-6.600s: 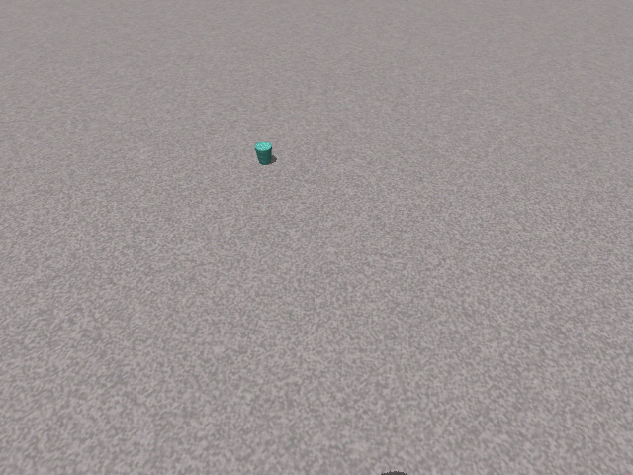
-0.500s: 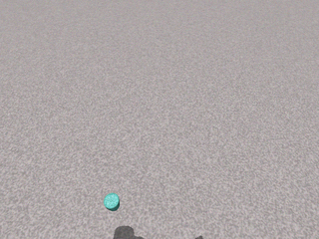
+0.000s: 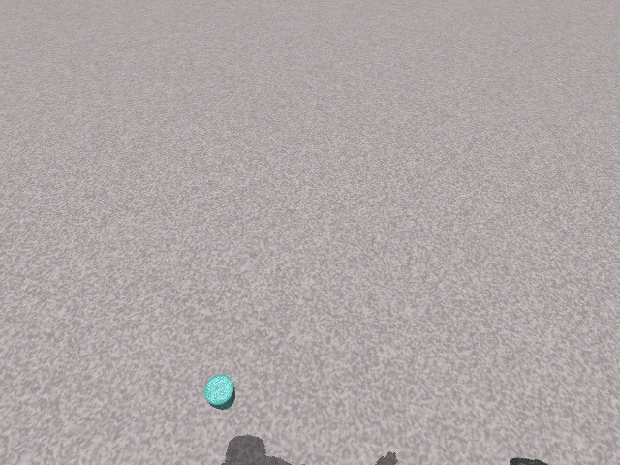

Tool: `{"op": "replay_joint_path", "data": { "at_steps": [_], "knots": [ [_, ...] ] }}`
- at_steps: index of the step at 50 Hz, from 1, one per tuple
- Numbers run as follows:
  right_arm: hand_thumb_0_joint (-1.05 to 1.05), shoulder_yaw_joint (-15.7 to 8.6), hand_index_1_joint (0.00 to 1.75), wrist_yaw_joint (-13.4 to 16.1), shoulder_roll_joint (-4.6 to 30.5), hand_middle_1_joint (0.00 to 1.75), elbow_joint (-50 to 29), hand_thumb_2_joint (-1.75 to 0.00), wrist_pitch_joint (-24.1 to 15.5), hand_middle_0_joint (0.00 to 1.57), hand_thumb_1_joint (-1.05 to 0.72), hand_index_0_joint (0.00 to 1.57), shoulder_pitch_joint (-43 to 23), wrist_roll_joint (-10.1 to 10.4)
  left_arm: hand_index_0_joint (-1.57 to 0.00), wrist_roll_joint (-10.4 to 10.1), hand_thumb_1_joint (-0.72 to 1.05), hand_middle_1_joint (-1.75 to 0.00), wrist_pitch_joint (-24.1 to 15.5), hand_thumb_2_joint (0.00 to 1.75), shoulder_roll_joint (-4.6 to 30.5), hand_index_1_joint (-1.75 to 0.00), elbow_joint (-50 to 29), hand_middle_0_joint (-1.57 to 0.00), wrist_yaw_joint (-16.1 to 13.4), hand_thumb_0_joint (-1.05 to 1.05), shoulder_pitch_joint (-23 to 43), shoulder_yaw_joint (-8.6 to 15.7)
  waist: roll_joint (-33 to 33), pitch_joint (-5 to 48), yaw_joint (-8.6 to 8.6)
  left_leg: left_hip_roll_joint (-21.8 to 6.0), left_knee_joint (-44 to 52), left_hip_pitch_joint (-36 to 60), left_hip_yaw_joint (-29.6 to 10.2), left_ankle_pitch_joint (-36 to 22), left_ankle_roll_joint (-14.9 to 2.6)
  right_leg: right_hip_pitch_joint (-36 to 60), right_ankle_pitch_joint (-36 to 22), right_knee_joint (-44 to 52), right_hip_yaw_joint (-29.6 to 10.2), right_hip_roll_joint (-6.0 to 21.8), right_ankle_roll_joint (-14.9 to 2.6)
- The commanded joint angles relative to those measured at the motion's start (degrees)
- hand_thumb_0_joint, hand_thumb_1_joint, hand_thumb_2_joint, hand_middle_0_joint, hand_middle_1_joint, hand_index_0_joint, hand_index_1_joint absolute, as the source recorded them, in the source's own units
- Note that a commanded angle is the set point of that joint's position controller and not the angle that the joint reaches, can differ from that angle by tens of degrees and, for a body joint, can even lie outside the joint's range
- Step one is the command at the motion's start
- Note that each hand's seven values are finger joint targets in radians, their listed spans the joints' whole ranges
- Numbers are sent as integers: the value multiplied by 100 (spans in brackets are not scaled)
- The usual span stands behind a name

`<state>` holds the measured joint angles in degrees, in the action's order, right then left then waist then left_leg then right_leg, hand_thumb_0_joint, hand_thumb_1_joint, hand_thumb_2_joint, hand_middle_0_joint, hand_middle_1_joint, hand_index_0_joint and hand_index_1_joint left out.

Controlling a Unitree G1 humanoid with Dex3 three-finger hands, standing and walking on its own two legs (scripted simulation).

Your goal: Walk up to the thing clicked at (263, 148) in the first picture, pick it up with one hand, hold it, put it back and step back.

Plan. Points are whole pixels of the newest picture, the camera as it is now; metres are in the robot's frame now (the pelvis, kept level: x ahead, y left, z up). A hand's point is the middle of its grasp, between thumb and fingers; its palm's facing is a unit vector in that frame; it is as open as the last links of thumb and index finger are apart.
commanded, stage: walk up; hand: left
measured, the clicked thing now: (221, 394) +0.44 +0.27 -0.73
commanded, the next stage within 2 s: none
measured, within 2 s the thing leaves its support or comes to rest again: neither
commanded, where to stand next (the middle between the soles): +0.05 -0.01 m, yaw +0 degrees
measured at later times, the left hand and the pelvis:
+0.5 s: hand out of the picture -0.03 +0.30 -0.15, palm faces +0.06 -0.89 -0.44, open 7.4 cm; pelvis -0.05 +0.01 -0.02, yaw +5 degrees
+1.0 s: hand out of the picture +0.13 +0.25 -0.16, palm faces +0.01 -0.91 -0.41, open 7.4 cm; pelvis -0.02 +0.00 -0.03, yaw +4 degrees
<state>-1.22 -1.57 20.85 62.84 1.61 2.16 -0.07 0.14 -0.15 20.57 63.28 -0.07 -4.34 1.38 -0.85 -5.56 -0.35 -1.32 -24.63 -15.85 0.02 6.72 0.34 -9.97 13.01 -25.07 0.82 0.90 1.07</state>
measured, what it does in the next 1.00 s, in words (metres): steps on the spot: left foot, then right foot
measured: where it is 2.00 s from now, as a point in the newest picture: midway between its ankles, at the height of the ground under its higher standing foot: outside the picture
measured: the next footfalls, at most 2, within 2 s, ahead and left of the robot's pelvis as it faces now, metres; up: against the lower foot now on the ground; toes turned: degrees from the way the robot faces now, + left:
left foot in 0.50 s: -0.04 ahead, +0.14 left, +0.00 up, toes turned +4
right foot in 0.82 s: +0.17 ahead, -0.12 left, +0.00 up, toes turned +1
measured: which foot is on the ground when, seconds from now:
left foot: down 0.00-0.22, up 0.24-0.48, down 0.50-0.84, up 0.86-1.00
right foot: down 0.00-0.50, up 0.52-0.80, down 0.82-1.00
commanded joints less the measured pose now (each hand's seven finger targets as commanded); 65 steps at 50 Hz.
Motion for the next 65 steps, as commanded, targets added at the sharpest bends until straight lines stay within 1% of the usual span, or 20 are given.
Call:
{"op": "replay_joint_path", "data": {
  "at_steps": [1, 7, 10, 12, 15, 20, 24, 26, 27, 29, 36, 40, 42, 44, 56, 58, 59, 60, 62, 65],
  "knots": [
    [0, -426, 30, 57, 1406, 30, -561, -90, 20, 20, -90, 20, -6, 11, -20, -60, 90, -30, -37, 90, 1502, -30, -534, -20, -180, 0, 56, 390, -95, 1110, -35, -648, -215, 650, -592, -1738, -398, -180, -1546, -482, -399, 544, -359],
    [0, -604, 30, 22, 1635, 30, -1327, -90, 208, 20, -90, 20, -630, -111, -20, -4, 90, -30, 154, 90, 1213, -30, -577, -20, -194, 0, -960, 434, -1210, 1193, 245, -1481, 307, -958, -1520, 49, -1283, 75, 1554, -2689, 7, -155, -426],
    [0, -585, 30, 69, 1242, 30, -1692, -90, 307, 20, -90, 20, -976, -134, -20, 86, 90, -30, 120, 90, 1595, -30, -641, -20, -219, 0, -1533, 606, 267, 639, 702, -141, -1976, -1663, -883, 483, -491, -394, 666, -413, -1659, 1097, -915],
    [0, -552, 30, 140, 1051, 30, -1732, -90, 385, 20, -90, 20, -274, -189, -20, 233, 90, -30, 1, 90, 2391, -30, -1233, -20, -307, 0, -402, 722, 1093, 158, 206, 658, -4333, -1730, -1320, 2748, 24, -1712, -802, 723, -3416, 2602, -1844],
    [0, -738, 30, 44, 1357, 30, -1517, -90, 340, 20, -90, 20, 554, -104, -20, 246, 90, -30, -113, 90, 2022, -30, -1413, -20, -412, 0, 213, 725, 683, 658, -256, 577, -5215, -1408, -1318, 1829, 54, -1275, -401, 167, -2011, 1793, -1430],
    [0, -693, 30, -164, 1487, 30, -1537, -90, -13, 20, -90, 20, 493, -146, -20, 415, 90, -30, -245, 90, 1855, -30, -1518, -20, -105, 0, -781, 787, 1667, 953, 380, 263, -2437, -1653, -139, 2737, 65, 722, 3346, 458, -2072, 1519, -1348],
    [0, -690, 30, -51, 1120, 30, -1152, -90, -311, 20, -90, 20, 1509, -221, -20, 266, 90, -30, -80, 90, 1706, -30, -1608, -20, 64, 0, -872, 683, 625, 548, -277, 523, 687, 1282, 603, 1156, -110, -822, 1403, -1049, -601, 718, -869],
    [0, -909, 30, 69, 2192, 30, -1275, -90, -475, 20, -90, 20, 2096, -396, -20, 173, 90, -30, -68, 90, 907, -30, -2043, -20, 61, 0, -604, 483, -1211, 216, -545, -1863, 1413, 2520, -3827, 3743, -996, -4257, 2215, -3716, -137, -416, -266],
    [0, -959, 30, 55, 2466, 30, -1312, -90, -497, 20, -90, 20, 1991, -161, -20, 239, 90, -30, -146, 90, 1505, -30, -2118, -20, 11, 0, 68, 555, -516, -430, -738, -2606, 1778, 1370, -4397, 4072, -1739, -4095, 1816, -3500, -1102, 262, -282],
    [0, -731, 30, 118, 1844, 30, -1453, -90, -627, 20, -90, 20, 1445, -157, -20, 109, 90, -30, -208, 90, 1493, -30, -1807, -20, 121, 0, -599, 553, -43, -655, -159, -1735, 1282, 1426, -2662, 2461, -1341, -3623, 1003, -3468, -1197, 290, -293],
    [0, -473, 30, 246, 1399, 30, -1652, -90, -527, 20, -90, 20, 1140, -66, -20, -42, 90, -30, -131, 90, 1041, -30, -1570, -20, 136, 0, -725, 463, -1166, -262, -5, -956, -82, -6, -81, -3099, -870, -952, -28, -1858, 22, 110, -144],
    [0, -405, 30, 298, 1183, 30, -1744, -90, -107, 20, -90, 20, 1052, 140, -20, -10, 90, -30, -131, 90, 1343, -30, -1389, -20, -39, 0, -1065, 542, -545, 445, 297, -354, -1790, -201, 134, -1787, -477, 388, -1757, -394, 198, -81, -252],
    [0, -299, 30, 367, 836, 30, -1703, -90, -1, 20, -90, 20, 1790, 224, -20, -21, 90, -30, -133, 90, 1869, -30, -1566, -20, -116, 0, -1301, 658, 1306, 1315, 260, 688, -4201, -876, -114, 2994, -139, 1150, -5783, -168, -2238, 2075, -1340],
    [0, -503, 30, 494, 1315, 30, -1619, -90, 204, 20, -90, 20, 1778, 185, -20, -42, 90, -30, -90, 90, 1869, -30, -1801, -20, -214, 0, -781, 606, 800, 1394, 114, 438, -5391, -586, -1061, 3223, -122, 164, -4671, -253, -2419, 2154, -1860],
    [0, -648, 30, 99, 1416, 30, -1326, -90, 260, 20, -90, 20, 2234, -159, -20, 138, 90, -30, 193, 90, 1873, -30, -2095, -20, -326, 0, 497, 652, 1329, 1041, -263, 184, -1581, 479, 84, 1756, -177, -1818, 1004, -256, -1301, 1462, -977],
    [0, -697, 30, 51, 1796, 30, -1439, -90, 178, 20, -90, 20, 1883, -349, -20, 44, 90, -30, 259, 90, 1163, -30, -2104, -20, -312, 0, 232, 472, -987, 358, -278, -842, 20, 10, -2120, 2868, -648, -3335, 2471, -2560, -591, 16, -468],
    [0, -829, 30, 61, 2502, 30, -1785, -90, 173, 20, -90, 20, 1198, -249, -20, 39, 90, -30, 217, 90, 1468, -30, -2125, -20, -392, 0, 692, 630, -1827, 40, -531, -2117, 1167, -1599, -3925, 2871, -1522, -2681, 2353, -3891, -715, -610, -235],
    [0, -767, 30, 114, 2317, 30, -1922, -90, 80, 20, -90, 20, 603, -287, -20, 89, 90, -30, 202, 90, 1633, -30, -2009, -20, -391, 0, 869, 723, -1025, -350, -338, -2092, 1128, -2132, -3800, 2108, -1570, -2346, 2127, -4691, -1333, -606, -228],
    [0, -592, 30, 266, 1786, 30, -1898, -90, -65, 20, -90, 20, 140, -332, -20, -25, 90, -30, 223, 90, 1392, -30, -1627, -20, -329, 0, -82, 616, -117, 21, 202, -1279, 249, -1100, -2213, 1009, -782, -2695, 1255, -5286, -1588, -754, -282],
    [0, -645, 30, 250, 1640, 30, -1714, -90, -368, 20, -90, 20, 804, -253, -20, 124, 90, -30, 56, 90, 1487, -30, -1421, -20, -69, 0, -680, 606, -531, 958, -26, -1144, 393, 1254, -2237, 3327, -887, -3094, 833, -4198, -1023, -342, -99]
  ]
}}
